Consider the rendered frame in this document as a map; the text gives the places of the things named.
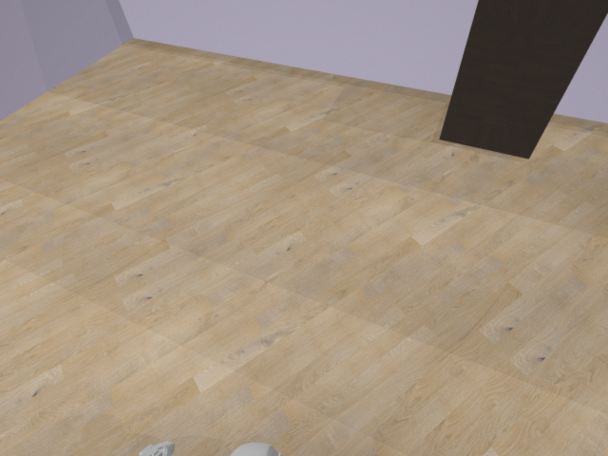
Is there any cabinet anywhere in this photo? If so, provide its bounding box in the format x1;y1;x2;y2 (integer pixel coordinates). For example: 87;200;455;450
439;0;608;159

